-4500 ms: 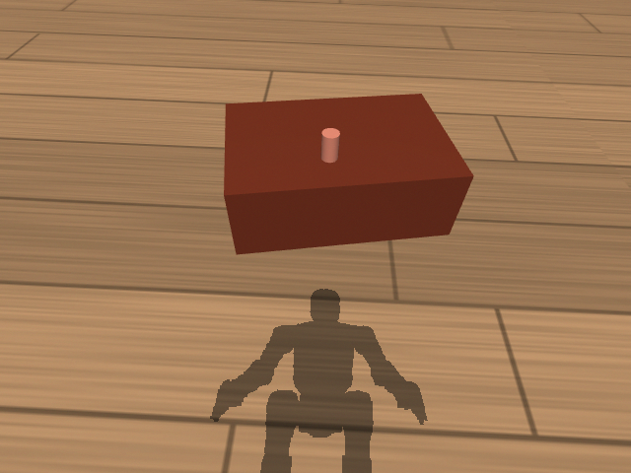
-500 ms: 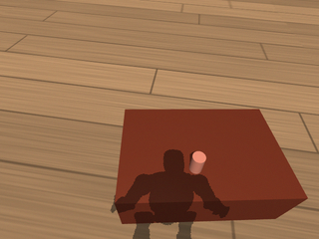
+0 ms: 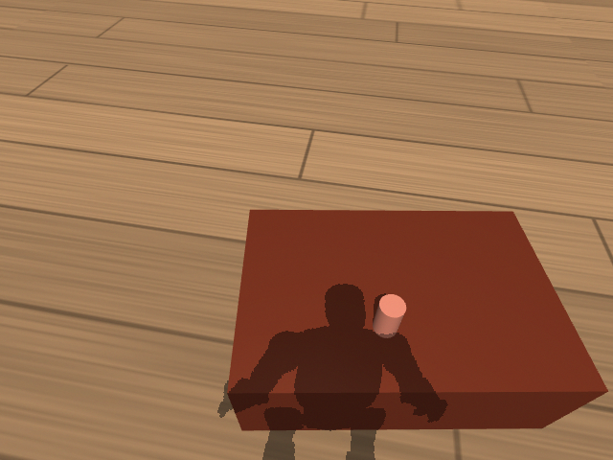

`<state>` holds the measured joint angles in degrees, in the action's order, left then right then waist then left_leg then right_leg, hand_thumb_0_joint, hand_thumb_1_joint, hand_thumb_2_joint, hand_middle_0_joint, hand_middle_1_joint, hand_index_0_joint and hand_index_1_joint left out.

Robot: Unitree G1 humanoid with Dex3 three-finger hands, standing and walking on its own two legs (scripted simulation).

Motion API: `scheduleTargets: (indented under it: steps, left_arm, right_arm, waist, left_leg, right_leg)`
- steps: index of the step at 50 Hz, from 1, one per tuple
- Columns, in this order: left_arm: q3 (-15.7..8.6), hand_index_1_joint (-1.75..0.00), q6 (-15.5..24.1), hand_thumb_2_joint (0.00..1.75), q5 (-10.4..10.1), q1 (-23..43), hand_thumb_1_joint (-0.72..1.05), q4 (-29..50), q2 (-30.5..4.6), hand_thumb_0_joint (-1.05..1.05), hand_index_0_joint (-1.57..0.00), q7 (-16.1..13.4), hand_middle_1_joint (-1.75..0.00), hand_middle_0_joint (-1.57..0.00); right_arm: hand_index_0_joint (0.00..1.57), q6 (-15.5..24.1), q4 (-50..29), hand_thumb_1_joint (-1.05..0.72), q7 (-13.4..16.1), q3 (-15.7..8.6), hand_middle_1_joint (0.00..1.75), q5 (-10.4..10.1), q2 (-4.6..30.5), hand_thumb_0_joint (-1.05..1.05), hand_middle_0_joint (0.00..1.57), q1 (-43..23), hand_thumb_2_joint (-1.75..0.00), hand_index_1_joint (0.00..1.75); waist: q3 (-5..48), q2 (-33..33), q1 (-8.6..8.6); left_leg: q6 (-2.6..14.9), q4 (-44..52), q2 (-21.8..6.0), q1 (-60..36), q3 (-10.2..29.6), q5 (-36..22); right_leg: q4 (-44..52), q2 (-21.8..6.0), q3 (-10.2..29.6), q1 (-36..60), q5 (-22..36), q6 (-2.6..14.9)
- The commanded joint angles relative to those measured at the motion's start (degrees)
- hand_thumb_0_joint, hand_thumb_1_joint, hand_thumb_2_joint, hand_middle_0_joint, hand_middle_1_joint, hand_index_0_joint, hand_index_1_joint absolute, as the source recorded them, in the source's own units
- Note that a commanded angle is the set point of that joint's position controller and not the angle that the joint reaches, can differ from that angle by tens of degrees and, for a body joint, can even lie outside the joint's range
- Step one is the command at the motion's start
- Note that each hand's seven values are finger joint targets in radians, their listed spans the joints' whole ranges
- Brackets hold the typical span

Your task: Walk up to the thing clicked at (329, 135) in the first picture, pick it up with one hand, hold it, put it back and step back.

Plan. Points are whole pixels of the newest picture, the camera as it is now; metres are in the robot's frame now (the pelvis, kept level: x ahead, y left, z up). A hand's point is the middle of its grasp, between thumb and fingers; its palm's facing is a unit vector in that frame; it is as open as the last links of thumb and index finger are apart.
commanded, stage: stand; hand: right
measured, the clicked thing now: (388, 316) +0.55 -0.21 -0.40
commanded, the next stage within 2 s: none
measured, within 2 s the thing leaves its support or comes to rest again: neither
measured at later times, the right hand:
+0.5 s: hand out of the picture +0.09 -0.26 -0.16, palm faces +0.00 +0.94 -0.34, open 7.3 cm
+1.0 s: hand out of the picture +0.10 -0.27 -0.16, palm faces -0.01 +0.94 -0.34, open 7.3 cm
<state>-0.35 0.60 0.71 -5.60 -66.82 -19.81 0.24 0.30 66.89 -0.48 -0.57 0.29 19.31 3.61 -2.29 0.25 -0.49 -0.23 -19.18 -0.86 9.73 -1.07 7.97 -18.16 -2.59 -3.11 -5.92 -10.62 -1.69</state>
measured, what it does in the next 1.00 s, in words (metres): stands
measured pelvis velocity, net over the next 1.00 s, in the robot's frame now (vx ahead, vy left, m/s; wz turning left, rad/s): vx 0.02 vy -0.01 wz -0.01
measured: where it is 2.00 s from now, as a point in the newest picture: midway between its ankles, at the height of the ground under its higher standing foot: outside the picture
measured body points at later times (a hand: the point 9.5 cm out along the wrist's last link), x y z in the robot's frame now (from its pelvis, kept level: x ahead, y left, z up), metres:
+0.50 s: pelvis +0.01 -0.01 +0.00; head +0.02 -0.01 +0.45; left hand +0.09 +0.29 -0.13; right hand +0.09 -0.31 -0.13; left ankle +0.03 +0.12 -0.75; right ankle -0.01 -0.14 -0.75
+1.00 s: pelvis +0.02 -0.01 +0.00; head +0.03 -0.01 +0.45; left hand +0.10 +0.29 -0.13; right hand +0.10 -0.31 -0.13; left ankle +0.03 +0.12 -0.75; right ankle -0.01 -0.14 -0.75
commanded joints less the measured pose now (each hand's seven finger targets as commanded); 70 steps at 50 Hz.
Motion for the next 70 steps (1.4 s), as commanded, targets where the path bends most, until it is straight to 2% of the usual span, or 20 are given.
scheduleTargets:
  steps: [1,2,3,8,10,11,12,17,22,34,35,36,40,44,51,58,60,62,68,70]
  left_arm:
    - [-1.95,-0.30,1.29,0.90,-0.08,1.85,0.90,3.63,-12.03,0.00,-0.20,-0.68,-0.30,-0.20]
    - [-1.93,-0.30,1.28,0.90,-0.07,1.85,0.90,3.73,-12.00,0.00,-0.20,-0.70,-0.30,-0.20]
    - [-2.07,-0.30,1.37,0.90,-0.08,2.46,0.90,4.05,-12.57,0.00,-0.20,-0.74,-0.30,-0.20]
    - [-2.02,-0.30,1.48,0.90,-0.21,2.14,0.90,4.40,-12.29,0.00,-0.20,-0.70,-0.30,-0.20]
    - [-2.09,-0.30,1.35,0.90,-0.31,2.05,0.90,4.38,-12.46,0.00,-0.20,-0.63,-0.30,-0.20]
    - [-1.99,-0.30,1.35,0.90,-0.16,2.08,0.90,4.50,-12.43,0.00,-0.20,-0.68,-0.30,-0.20]
    - [-2.06,-0.30,1.25,0.90,-0.25,2.26,0.90,4.48,-12.29,0.00,-0.20,-0.64,-0.30,-0.20]
    - [-1.82,-0.30,1.34,0.90,-0.17,1.79,0.90,4.73,-12.09,0.00,-0.20,-0.65,-0.30,-0.20]
    - [-2.01,-0.30,1.42,0.90,-0.17,2.13,0.90,5.00,-12.73,0.00,-0.20,-0.70,-0.30,-0.20]
    - [-2.03,-0.30,1.27,0.90,-0.22,2.18,0.90,5.00,-12.84,0.00,-0.20,-0.71,-0.30,-0.20]
    - [-1.98,-0.30,1.25,0.90,-0.26,1.69,0.90,4.96,-12.44,0.00,-0.20,-0.71,-0.30,-0.20]
    - [-1.99,-0.30,1.33,0.90,-0.18,1.40,0.90,5.09,-12.83,0.00,-0.20,-0.78,-0.30,-0.20]
    - [-2.10,-0.30,1.30,0.90,-0.31,1.46,0.90,5.11,-12.77,0.00,-0.20,-0.82,-0.30,-0.20]
    - [-2.08,-0.30,1.08,0.90,-0.27,1.76,0.90,5.10,-12.60,0.00,-0.20,-0.72,-0.30,-0.20]
    - [-2.01,-0.30,1.19,0.90,-0.25,0.81,0.90,5.03,-12.58,0.00,-0.20,-0.79,-0.30,-0.20]
    - [-2.15,-0.30,1.12,0.90,-0.31,1.64,0.90,5.46,-12.98,0.00,-0.20,-0.85,-0.30,-0.20]
    - [-2.02,-0.30,1.14,0.90,-0.22,1.17,0.90,5.39,-12.67,0.00,-0.20,-0.79,-0.30,-0.20]
    - [-2.11,-0.30,1.01,0.90,-0.19,1.36,0.90,5.24,-12.79,0.00,-0.20,-0.72,-0.30,-0.20]
    - [-2.09,-0.30,1.10,0.90,-0.18,1.17,0.90,5.37,-13.16,0.00,-0.20,-0.74,-0.30,-0.20]
    - [-2.05,-0.30,1.06,0.90,-0.21,0.89,0.90,5.38,-12.88,0.00,-0.20,-0.70,-0.30,-0.20]
  right_arm:
    - [0.20,1.34,-4.04,-0.90,0.58,-1.89,0.30,0.28,12.69,0.00,0.20,-2.39,-0.90,0.30]
    - [0.20,1.32,-4.20,-0.90,0.57,-1.93,0.30,0.20,12.68,0.00,0.20,-2.90,-0.90,0.30]
    - [0.20,1.42,-4.21,-0.90,0.56,-1.89,0.30,0.35,12.30,0.00,0.20,-2.46,-0.90,0.30]
    - [0.20,1.68,-4.17,-0.90,0.62,-1.82,0.30,0.22,12.57,0.00,0.20,-2.23,-0.90,0.30]
    - [0.20,1.66,-4.00,-0.90,0.71,-1.70,0.30,0.19,12.51,0.00,0.20,-1.96,-0.90,0.30]
    - [0.20,1.62,-4.22,-0.90,0.65,-1.74,0.30,0.18,12.47,0.00,0.20,-2.52,-0.90,0.30]
    - [0.20,1.52,-4.12,-0.90,0.69,-1.68,0.30,0.17,12.54,0.00,0.20,-2.27,-0.90,0.30]
    - [0.20,1.51,-4.23,-0.90,0.55,-1.79,0.30,0.19,12.81,0.00,0.20,-2.36,-0.90,0.30]
    - [0.20,1.34,-4.14,-0.90,0.57,-1.73,0.30,0.23,12.65,0.00,0.20,-1.92,-0.90,0.30]
    - [0.20,1.28,-4.17,-0.90,0.64,-1.56,0.30,0.24,12.35,0.00,0.20,-0.90,-0.90,0.30]
    - [0.20,1.31,-4.21,-0.90,0.67,-1.66,0.30,0.15,12.98,0.00,0.20,-1.31,-0.90,0.30]
    - [0.20,1.33,-4.32,-0.90,0.65,-1.68,0.30,0.25,12.50,0.00,0.20,-1.40,-0.90,0.30]
    - [0.20,1.44,-4.30,-0.90,0.79,-1.53,0.30,0.16,12.64,0.00,0.20,-0.79,-0.90,0.30]
    - [0.20,1.40,-4.30,-0.90,0.96,-1.31,0.30,0.23,12.65,0.00,0.20,-1.09,-0.90,0.30]
    - [0.20,1.36,-4.71,-0.90,0.88,-1.44,0.30,0.16,12.80,0.00,0.20,-1.32,-0.90,0.30]
    - [0.20,1.25,-4.69,-0.90,0.89,-1.28,0.30,0.25,12.56,0.00,0.20,-0.64,-0.90,0.30]
    - [0.20,1.27,-4.91,-0.90,0.86,-1.36,0.30,0.26,12.96,0.00,0.20,-1.24,-0.90,0.30]
    - [0.20,1.29,-4.75,-0.90,0.91,-1.22,0.30,0.20,12.61,0.00,0.20,-0.84,-0.90,0.30]
    - [0.20,1.44,-4.82,-0.90,0.91,-1.30,0.30,0.31,12.59,0.00,0.20,-0.58,-0.90,0.30]
    - [0.20,1.41,-4.81,-0.90,0.96,-1.40,0.30,0.21,12.94,0.00,0.20,-0.76,-0.90,0.30]
  waist:
    - [4.33,-0.48,0.63]
    - [3.79,-0.38,0.61]
    - [4.72,-0.26,0.70]
    - [5.85,0.36,0.66]
    - [4.56,0.72,0.82]
    - [4.62,0.23,0.62]
    - [4.10,0.37,0.76]
    - [4.22,0.23,0.56]
    - [4.82,-0.11,0.76]
    - [4.27,-0.68,1.05]
    - [4.57,0.16,0.78]
    - [5.19,-0.09,0.69]
    - [5.50,-0.06,0.76]
    - [4.54,0.60,0.63]
    - [4.59,-0.41,0.44]
    - [3.65,-0.56,0.78]
    - [4.04,0.30,0.51]
    - [3.63,0.23,0.68]
    - [4.39,-0.68,0.57]
    - [4.77,-0.32,0.31]
  left_leg:
    - [0.89,3.82,-7.05,-2.75,6.06,-5.01]
    - [0.77,3.77,-6.81,-2.97,5.98,-4.32]
    - [0.82,3.51,-7.28,-3.48,5.92,-7.09]
    - [0.83,2.68,-7.56,-4.53,5.34,-11.30]
    - [0.55,3.57,-7.09,-3.63,5.21,-7.80]
    - [0.62,3.49,-7.59,-4.12,5.58,-9.38]
    - [0.44,3.66,-7.05,-3.34,5.21,-6.63]
    - [0.37,3.36,-7.32,-3.60,5.36,-7.98]
    - [0.63,3.20,-7.21,-3.91,5.06,-6.25]
    - [0.29,3.38,-7.14,-3.74,4.97,-7.32]
    - [0.51,2.97,-7.28,-4.67,4.82,-7.26]
    - [0.55,2.57,-7.62,-5.43,4.92,-10.53]
    - [0.53,2.35,-7.72,-5.70,4.66,-12.13]
    - [0.45,3.11,-7.52,-4.68,4.48,-9.09]
    - [0.60,2.59,-7.71,-5.94,4.53,-11.30]
    - [0.40,3.51,-7.42,-4.77,4.49,-8.24]
    - [0.48,3.13,-7.50,-5.02,4.51,-9.36]
    - [0.37,3.63,-7.30,-4.40,4.45,-6.94]
    - [0.46,3.26,-7.59,-5.23,4.62,-10.32]
    - [0.61,3.06,-7.64,-5.75,4.43,-9.55]
  right_leg:
    - [3.47,-5.87,5.05,-0.48,2.86,2.05]
    - [3.62,-5.73,4.99,-1.18,2.32,1.97]
    - [3.10,-5.99,5.12,-0.54,3.45,2.12]
    - [2.88,-6.25,5.17,0.80,8.01,2.02]
    - [3.42,-6.10,5.33,0.38,5.89,1.91]
    - [3.03,-5.94,4.92,0.47,6.23,1.99]
    - [3.68,-6.01,5.25,0.06,4.75,1.86]
    - [3.81,-5.97,5.13,0.34,5.57,2.07]
    - [4.22,-6.16,5.45,0.48,4.96,2.14]
    - [3.92,-5.84,5.16,0.79,5.72,2.37]
    - [3.98,-6.02,5.42,0.57,6.16,2.39]
    - [3.21,-5.94,5.00,0.79,9.13,2.38]
    - [2.94,-6.11,5.23,1.89,11.06,2.42]
    - [3.63,-6.10,5.46,1.65,8.33,2.39]
    - [3.54,-5.91,4.95,1.26,10.21,2.40]
    - [4.05,-5.93,5.38,0.88,7.52,2.49]
    - [3.86,-5.85,5.16,0.87,8.27,2.37]
    - [4.13,-5.87,5.39,0.93,6.12,2.48]
    - [3.32,-5.90,5.28,0.96,9.07,2.63]
    - [3.44,-5.92,5.45,1.17,8.48,2.64]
